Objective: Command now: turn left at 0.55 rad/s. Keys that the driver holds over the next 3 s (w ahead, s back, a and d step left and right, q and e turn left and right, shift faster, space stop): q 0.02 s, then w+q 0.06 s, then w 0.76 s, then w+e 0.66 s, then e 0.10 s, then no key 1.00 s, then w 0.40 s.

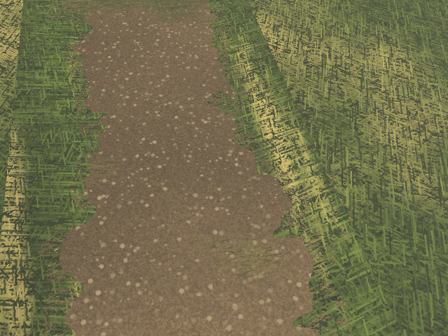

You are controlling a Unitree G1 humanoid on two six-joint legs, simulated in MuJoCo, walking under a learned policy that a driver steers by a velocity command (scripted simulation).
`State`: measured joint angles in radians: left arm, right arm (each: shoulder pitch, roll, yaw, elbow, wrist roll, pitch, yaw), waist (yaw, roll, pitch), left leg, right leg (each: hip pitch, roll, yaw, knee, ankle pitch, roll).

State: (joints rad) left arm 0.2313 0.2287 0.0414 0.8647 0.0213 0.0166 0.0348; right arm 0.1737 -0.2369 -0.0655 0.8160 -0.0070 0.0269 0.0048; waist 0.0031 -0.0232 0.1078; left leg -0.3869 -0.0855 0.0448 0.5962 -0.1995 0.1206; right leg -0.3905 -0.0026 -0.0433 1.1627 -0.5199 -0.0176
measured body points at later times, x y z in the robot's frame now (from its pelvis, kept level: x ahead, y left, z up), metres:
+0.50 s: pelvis +0.07 -0.03 +0.03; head +0.07 -0.05 +0.47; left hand +0.03 +0.23 -0.10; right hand +0.23 -0.25 -0.10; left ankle +0.09 +0.08 -0.68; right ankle +0.06 -0.12 -0.72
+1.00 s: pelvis +0.30 +0.07 +0.02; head +0.33 +0.09 +0.46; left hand +0.25 +0.32 -0.14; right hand +0.44 -0.16 -0.11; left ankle +0.32 +0.14 -0.72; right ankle +0.21 -0.08 -0.63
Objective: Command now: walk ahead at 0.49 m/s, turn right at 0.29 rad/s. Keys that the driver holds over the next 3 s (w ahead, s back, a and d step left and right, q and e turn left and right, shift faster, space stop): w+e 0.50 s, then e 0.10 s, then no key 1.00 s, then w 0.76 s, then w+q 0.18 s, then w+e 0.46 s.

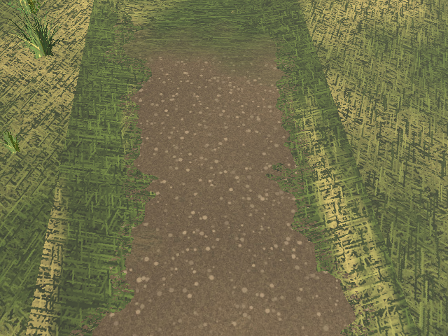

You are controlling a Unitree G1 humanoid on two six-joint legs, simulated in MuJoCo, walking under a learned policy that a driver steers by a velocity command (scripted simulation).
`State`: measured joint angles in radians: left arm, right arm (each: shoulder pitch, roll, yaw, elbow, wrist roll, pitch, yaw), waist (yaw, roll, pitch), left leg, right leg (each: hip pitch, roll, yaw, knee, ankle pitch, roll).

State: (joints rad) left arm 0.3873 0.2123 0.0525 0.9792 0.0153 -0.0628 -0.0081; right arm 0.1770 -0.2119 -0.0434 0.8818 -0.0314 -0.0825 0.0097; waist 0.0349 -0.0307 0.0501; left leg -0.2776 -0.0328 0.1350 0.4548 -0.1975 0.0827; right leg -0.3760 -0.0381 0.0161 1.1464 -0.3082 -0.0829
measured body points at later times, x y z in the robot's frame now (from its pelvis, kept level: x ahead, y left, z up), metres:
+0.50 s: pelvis +0.26 -0.04 -0.02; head +0.29 -0.04 +0.43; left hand +0.44 +0.18 -0.15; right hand +0.21 -0.28 -0.16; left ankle +0.14 +0.10 -0.63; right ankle +0.31 -0.08 -0.74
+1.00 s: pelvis +0.45 -0.05 -0.01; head +0.48 -0.05 +0.44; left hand +0.61 +0.17 -0.15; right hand +0.45 -0.33 -0.13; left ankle +0.56 -0.02 -0.74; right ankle +0.32 -0.10 -0.68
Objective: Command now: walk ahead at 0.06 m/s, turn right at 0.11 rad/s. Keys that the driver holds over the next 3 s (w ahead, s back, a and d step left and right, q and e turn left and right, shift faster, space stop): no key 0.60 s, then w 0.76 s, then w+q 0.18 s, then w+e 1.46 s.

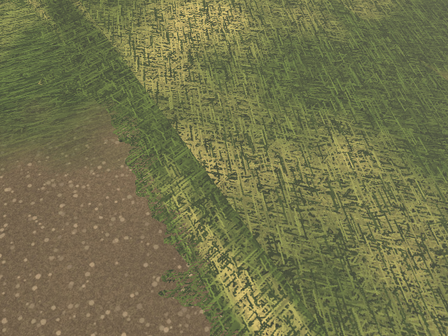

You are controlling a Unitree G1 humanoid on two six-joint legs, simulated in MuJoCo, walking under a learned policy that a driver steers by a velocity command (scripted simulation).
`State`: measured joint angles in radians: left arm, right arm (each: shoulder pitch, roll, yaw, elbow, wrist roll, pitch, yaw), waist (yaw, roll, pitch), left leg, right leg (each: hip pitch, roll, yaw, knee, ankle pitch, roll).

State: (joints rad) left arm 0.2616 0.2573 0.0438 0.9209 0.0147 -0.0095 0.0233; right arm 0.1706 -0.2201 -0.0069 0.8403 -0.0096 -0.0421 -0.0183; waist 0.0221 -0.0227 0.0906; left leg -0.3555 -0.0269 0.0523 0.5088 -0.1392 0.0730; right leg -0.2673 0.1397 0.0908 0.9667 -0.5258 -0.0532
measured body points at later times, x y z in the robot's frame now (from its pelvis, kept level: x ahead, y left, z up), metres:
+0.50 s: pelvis +0.02 -0.01 +0.01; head +0.02 -0.01 +0.46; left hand +0.03 +0.22 -0.14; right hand +0.05 -0.26 -0.14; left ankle +0.09 +0.08 -0.73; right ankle +0.00 -0.12 -0.73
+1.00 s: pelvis +0.14 +0.03 +0.01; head +0.14 +0.05 +0.46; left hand +0.10 +0.27 -0.15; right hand +0.15 -0.23 -0.13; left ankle +0.13 +0.10 -0.73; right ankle +0.03 -0.10 -0.67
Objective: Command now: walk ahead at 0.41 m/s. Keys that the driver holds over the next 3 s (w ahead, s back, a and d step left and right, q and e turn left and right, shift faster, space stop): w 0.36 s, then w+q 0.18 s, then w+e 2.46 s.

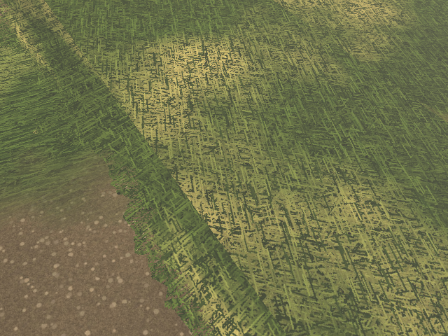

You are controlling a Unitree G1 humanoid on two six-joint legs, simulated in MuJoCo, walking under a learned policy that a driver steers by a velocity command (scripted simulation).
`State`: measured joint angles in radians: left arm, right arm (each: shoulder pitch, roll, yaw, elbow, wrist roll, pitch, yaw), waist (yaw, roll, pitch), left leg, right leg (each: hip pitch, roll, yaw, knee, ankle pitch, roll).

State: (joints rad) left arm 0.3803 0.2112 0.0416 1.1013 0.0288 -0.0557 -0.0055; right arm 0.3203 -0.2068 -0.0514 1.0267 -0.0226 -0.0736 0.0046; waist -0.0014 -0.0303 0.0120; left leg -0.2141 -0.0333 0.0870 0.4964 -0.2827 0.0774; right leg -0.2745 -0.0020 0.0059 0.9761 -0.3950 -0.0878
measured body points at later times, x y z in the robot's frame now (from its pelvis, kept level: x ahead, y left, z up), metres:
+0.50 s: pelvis +0.27 -0.02 -0.01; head +0.30 -0.03 +0.44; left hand +0.37 +0.23 -0.14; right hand +0.24 -0.26 -0.16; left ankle +0.11 +0.08 -0.64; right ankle +0.34 -0.08 -0.74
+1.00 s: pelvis +0.55 +0.02 -0.01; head +0.59 +0.03 +0.43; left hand +0.49 +0.26 -0.16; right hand +0.73 -0.21 -0.12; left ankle +0.65 +0.10 -0.74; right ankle +0.37 -0.07 -0.68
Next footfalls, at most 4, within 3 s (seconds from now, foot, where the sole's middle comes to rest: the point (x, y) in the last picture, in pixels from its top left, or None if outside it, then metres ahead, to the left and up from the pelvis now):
0.38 right None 0.38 -0.08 -0.77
0.94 left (191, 283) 0.68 0.11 -0.77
1.48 right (266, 227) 0.90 -0.15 -0.77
2.04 left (272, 152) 1.28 -0.20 -0.77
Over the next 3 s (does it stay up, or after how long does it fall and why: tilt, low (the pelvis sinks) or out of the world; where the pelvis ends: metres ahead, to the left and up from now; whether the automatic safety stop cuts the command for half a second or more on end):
stays up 1.35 -0.59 0.00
